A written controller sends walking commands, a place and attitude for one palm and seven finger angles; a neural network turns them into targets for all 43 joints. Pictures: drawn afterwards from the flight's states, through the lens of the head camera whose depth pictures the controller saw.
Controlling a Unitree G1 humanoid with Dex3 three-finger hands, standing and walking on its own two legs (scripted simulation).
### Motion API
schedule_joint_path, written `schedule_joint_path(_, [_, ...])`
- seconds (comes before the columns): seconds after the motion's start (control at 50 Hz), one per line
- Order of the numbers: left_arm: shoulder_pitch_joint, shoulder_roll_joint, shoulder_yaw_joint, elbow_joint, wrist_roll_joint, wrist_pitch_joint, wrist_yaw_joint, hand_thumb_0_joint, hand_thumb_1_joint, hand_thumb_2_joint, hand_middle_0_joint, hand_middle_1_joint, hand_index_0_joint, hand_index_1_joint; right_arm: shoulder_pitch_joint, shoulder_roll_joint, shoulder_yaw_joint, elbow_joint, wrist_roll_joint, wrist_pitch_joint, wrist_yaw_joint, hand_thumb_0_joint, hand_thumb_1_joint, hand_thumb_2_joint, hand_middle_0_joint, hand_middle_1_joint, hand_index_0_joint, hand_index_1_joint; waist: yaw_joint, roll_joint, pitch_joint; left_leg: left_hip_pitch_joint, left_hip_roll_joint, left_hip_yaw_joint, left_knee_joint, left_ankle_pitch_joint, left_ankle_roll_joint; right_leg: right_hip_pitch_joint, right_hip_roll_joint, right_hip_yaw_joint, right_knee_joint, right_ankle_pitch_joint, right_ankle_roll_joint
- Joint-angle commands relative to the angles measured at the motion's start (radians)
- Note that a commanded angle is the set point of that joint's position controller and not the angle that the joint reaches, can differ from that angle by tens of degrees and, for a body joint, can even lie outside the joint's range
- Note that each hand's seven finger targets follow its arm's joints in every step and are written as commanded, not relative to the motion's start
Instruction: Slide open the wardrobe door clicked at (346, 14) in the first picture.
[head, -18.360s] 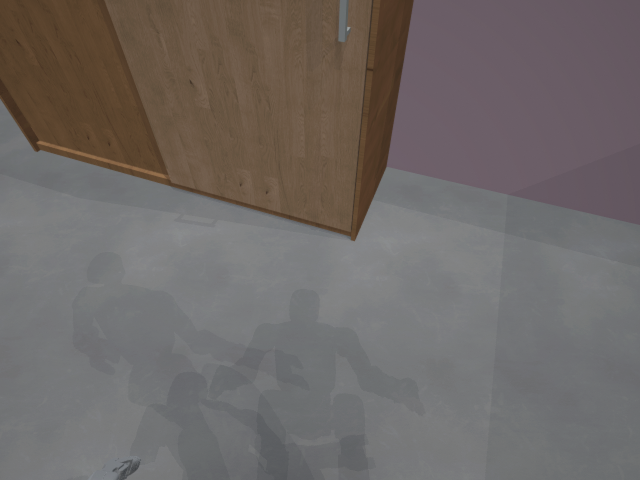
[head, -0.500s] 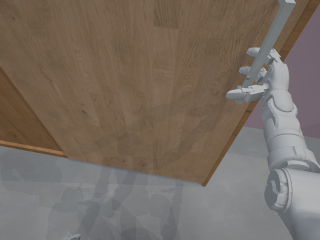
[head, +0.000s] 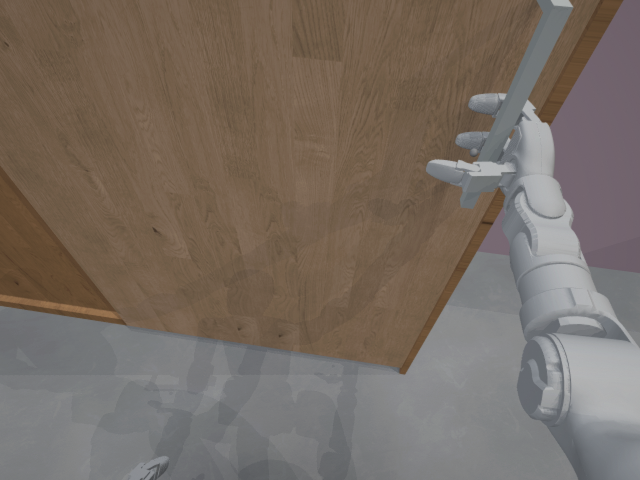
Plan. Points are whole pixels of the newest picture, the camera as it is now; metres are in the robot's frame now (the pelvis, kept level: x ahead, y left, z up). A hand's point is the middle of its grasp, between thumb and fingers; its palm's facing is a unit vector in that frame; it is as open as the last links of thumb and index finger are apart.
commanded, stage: grip the handle and tug to test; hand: right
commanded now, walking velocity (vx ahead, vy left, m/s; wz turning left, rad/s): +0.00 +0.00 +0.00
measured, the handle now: (500, 116) +0.52 -0.16 +0.20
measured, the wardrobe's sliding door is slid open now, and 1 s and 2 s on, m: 0.00 0.00 0.00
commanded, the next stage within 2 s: tug the door sideways, standing still in 1.12 s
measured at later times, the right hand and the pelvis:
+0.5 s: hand (478, 157) +0.47 -0.13 +0.18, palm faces +0.04 +1.00 +0.00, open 5.2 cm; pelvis +0.00 +0.01 +0.00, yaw +1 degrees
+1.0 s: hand (475, 157) +0.47 -0.13 +0.18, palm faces +0.03 +1.00 +0.02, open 5.0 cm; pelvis +0.00 +0.00 +0.00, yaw +3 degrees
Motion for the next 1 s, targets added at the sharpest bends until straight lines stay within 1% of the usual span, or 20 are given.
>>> schedule_joint_path(0.0, [0.039,0.139,0.051,-0.103,0.004,-0.026,0.009,0.000,0.900,0.900,-0.200,-0.300,-0.200,-0.300,-0.511,-0.196,-0.068,-0.233,0.007,-0.066,-0.008,0.000,-0.247,-0.620,0.380,1.307,0.380,1.307,0.019,0.047,-0.356,0.237,-0.034,-0.012,-0.033,0.289,0.031,0.073,0.023,-0.003,-0.079,0.251,-0.031])
schedule_joint_path(0.14, [0.012,0.133,0.055,-0.133,-0.003,-0.007,0.012,0.000,0.900,0.900,-0.200,-0.300,-0.200,-0.300,-0.454,-0.201,-0.068,-0.313,0.004,-0.053,0.003,0.000,-0.573,-0.760,0.415,1.353,0.415,1.353,0.009,0.033,-0.354,0.283,-0.033,-0.020,-0.044,0.333,0.030,0.079,0.022,-0.021,-0.085,0.272,-0.038])
schedule_joint_path(0.16, [0.012,0.135,0.055,-0.134,-0.003,-0.005,0.015,0.000,0.900,0.900,-0.200,-0.300,-0.200,-0.300,-0.448,-0.230,-0.089,-0.327,0.001,-0.052,0.003,0.000,-0.620,-0.780,0.420,1.360,0.420,1.360,0.001,0.041,-0.366,0.296,-0.034,-0.019,-0.041,0.336,0.032,0.080,0.021,-0.018,-0.089,0.278,-0.037])
schedule_joint_path(0.2, [0.000,0.127,0.054,-0.140,-0.005,-0.008,0.013,0.000,0.900,0.900,-0.200,-0.300,-0.200,-0.300,-0.450,-0.170,-0.041,-0.376,0.008,-0.048,0.009,0.000,-0.713,-0.820,0.430,1.373,0.430,1.373,0.008,0.003,-0.365,0.287,-0.035,-0.018,-0.047,0.350,0.032,0.108,0.023,-0.023,-0.087,0.294,-0.036])
schedule_joint_path(0.24, [-0.001,0.129,0.056,-0.139,-0.007,-0.005,0.016,0.000,0.900,0.900,-0.200,-0.300,-0.200,-0.300,-0.409,-0.173,-0.051,-0.371,0.014,-0.039,0.007,0.000,-0.807,-0.860,0.440,1.387,0.440,1.387,0.005,0.045,-0.353,0.294,-0.036,-0.012,-0.048,0.353,0.032,0.105,0.018,-0.018,-0.092,0.304,-0.037])
schedule_joint_path(0.28, [-0.008,0.129,0.056,-0.140,-0.007,-0.005,0.016,0.000,0.900,0.900,-0.200,-0.300,-0.200,-0.300,-0.391,-0.169,-0.053,-0.380,0.017,-0.022,0.006,0.000,-0.900,-0.900,0.450,1.400,0.450,1.400,-0.001,0.027,-0.347,0.294,-0.035,-0.016,-0.055,0.350,0.030,0.105,0.021,-0.025,-0.095,0.292,-0.037])
schedule_joint_path(0.34, [-0.014,0.131,0.051,-0.135,-0.008,0.003,0.020,0.000,0.900,0.900,-0.200,-0.300,-0.200,-0.300,-0.399,-0.187,-0.055,-0.348,0.005,-0.005,-0.001,0.000,-0.900,-0.900,0.450,1.400,0.450,1.400,0.008,0.040,-0.291,0.273,-0.030,-0.018,-0.073,0.292,0.027,0.079,0.022,-0.022,-0.107,0.235,-0.040])
schedule_joint_path(0.38, [-0.015,0.134,0.051,-0.135,-0.006,0.004,0.025,0.000,0.900,0.900,-0.200,-0.300,-0.200,-0.300,-0.422,-0.233,-0.087,-0.367,0.004,-0.010,-0.002,0.000,-0.900,-0.900,0.450,1.400,0.450,1.400,0.002,0.038,-0.323,0.291,-0.029,-0.026,-0.075,0.284,0.028,0.084,0.024,-0.023,-0.108,0.226,-0.041])
schedule_joint_path(0.42, [-0.017,0.135,0.051,-0.136,-0.006,0.005,0.030,0.000,0.900,0.900,-0.200,-0.300,-0.200,-0.300,-0.423,-0.224,-0.080,-0.352,0.010,-0.015,0.004,0.000,-0.900,-0.900,0.450,1.400,0.450,1.400,0.010,0.070,-0.317,0.294,-0.028,-0.027,-0.080,0.280,0.025,0.083,0.023,-0.022,-0.106,0.222,-0.044])
schedule_joint_path(0.46, [-0.014,0.136,0.047,-0.126,-0.007,0.006,0.036,0.000,0.900,0.900,-0.200,-0.300,-0.200,-0.300,-0.432,-0.265,-0.116,-0.299,0.015,-0.014,0.007,0.000,-0.900,-0.900,0.450,1.400,0.450,1.400,0.009,0.081,-0.291,0.287,-0.026,-0.031,-0.086,0.254,0.022,0.055,0.024,-0.024,-0.110,0.190,-0.043])
schedule_joint_path(0.52, [-0.011,0.136,0.046,-0.130,-0.006,0.007,0.036,0.000,0.900,0.900,-0.200,-0.300,-0.200,-0.300,-0.454,-0.267,-0.102,-0.289,-0.003,-0.028,0.010,0.000,-0.900,-0.900,0.450,1.400,0.450,1.400,0.011,0.046,-0.300,0.278,-0.024,-0.033,-0.081,0.239,0.025,0.060,0.025,-0.021,-0.109,0.185,-0.042])
schedule_joint_path(0.54, [-0.014,0.131,0.045,-0.132,-0.006,0.004,0.035,0.000,0.900,0.900,-0.200,-0.300,-0.200,-0.300,-0.477,-0.256,-0.087,-0.311,-0.006,-0.036,0.009,0.000,-0.900,-0.900,0.450,1.400,0.450,1.400,0.012,-0.013,-0.320,0.271,-0.023,-0.033,-0.075,0.246,0.027,0.074,0.028,-0.021,-0.108,0.196,-0.040])
schedule_joint_path(0.62, [0.003,0.142,0.046,-0.125,-0.003,0.003,0.036,0.000,0.900,0.900,-0.200,-0.300,-0.200,-0.300,-0.458,-0.284,-0.120,-0.231,0.003,-0.042,0.006,0.000,-0.900,-0.900,0.450,1.400,0.450,1.400,0.015,0.088,-0.309,0.276,-0.025,-0.032,-0.080,0.225,0.022,0.042,0.022,-0.016,-0.108,0.172,-0.041])
schedule_joint_path(0.66, [0.007,0.142,0.045,-0.123,-0.003,0.001,0.036,0.000,0.900,0.900,-0.200,-0.300,-0.200,-0.300,-0.498,-0.293,-0.119,-0.218,-0.002,-0.049,0.007,0.000,-0.900,-0.900,0.450,1.400,0.450,1.400,0.024,0.066,-0.299,0.258,-0.023,-0.037,-0.081,0.204,0.019,0.032,0.023,-0.018,-0.108,0.149,-0.041])
schedule_joint_path(0.68, [0.007,0.140,0.043,-0.122,-0.003,0.000,0.035,0.000,0.900,0.900,-0.200,-0.300,-0.200,-0.300,-0.498,-0.290,-0.110,-0.208,-0.009,-0.052,0.009,0.000,-0.900,-0.900,0.450,1.400,0.450,1.400,0.021,0.035,-0.290,0.249,-0.023,-0.040,-0.080,0.194,0.022,0.027,0.025,-0.019,-0.107,0.140,-0.040])
schedule_joint_path(0.72, [0.015,0.145,0.049,-0.129,0.000,0.001,0.034,0.000,0.900,0.900,-0.200,-0.300,-0.200,-0.300,-0.454,-0.331,-0.153,-0.208,-0.011,-0.065,0.006,0.000,-0.900,-0.900,0.450,1.400,0.450,1.400,0.002,0.060,-0.333,0.284,-0.023,-0.041,-0.071,0.211,0.023,0.023,0.024,-0.020,-0.102,0.158,-0.042])
schedule_joint_path(0.78, [0.009,0.137,0.048,-0.141,-0.003,-0.001,0.028,0.000,0.900,0.900,-0.200,-0.300,-0.200,-0.300,-0.431,-0.287,-0.123,-0.252,-0.005,-0.073,0.017,0.000,-0.900,-0.900,0.450,1.400,0.450,1.400,-0.001,0.002,-0.344,0.284,-0.026,-0.035,-0.063,0.246,0.028,0.041,0.024,-0.026,-0.104,0.185,-0.037])
schedule_joint_path(0.82, [0.012,0.141,0.053,-0.145,-0.004,-0.001,0.025,0.000,0.900,0.900,-0.200,-0.300,-0.200,-0.300,-0.395,-0.276,-0.119,-0.277,0.004,-0.072,0.018,0.000,-0.900,-0.900,0.450,1.400,0.450,1.400,-0.002,0.054,-0.354,0.296,-0.030,-0.030,-0.064,0.260,0.028,0.049,0.018,-0.024,-0.103,0.204,-0.039])
schedule_joint_path(0.9, [-0.003,0.141,0.058,-0.164,-0.006,0.001,0.022,0.000,0.900,0.900,-0.200,-0.300,-0.200,-0.300,-0.295,-0.296,-0.161,-0.379,0.017,-0.048,0.016,0.000,-0.900,-0.900,0.450,1.400,0.450,1.400,-0.036,0.049,-0.382,0.349,-0.033,-0.030,-0.061,0.318,0.030,0.061,0.015,-0.035,-0.114,0.256,-0.038])
schedule_joint_path(0.98, [-0.028,0.138,0.058,-0.175,-0.011,0.009,0.021,0.000,0.900,0.900,-0.200,-0.300,-0.200,-0.300,-0.209,-0.274,-0.151,-0.454,0.022,-0.006,0.013,0.000,-0.900,-0.900,0.450,1.400,0.450,1.400,-0.044,0.025,-0.336,0.345,-0.033,-0.025,-0.076,0.310,0.031,0.073,0.010,-0.043,-0.130,0.258,-0.037])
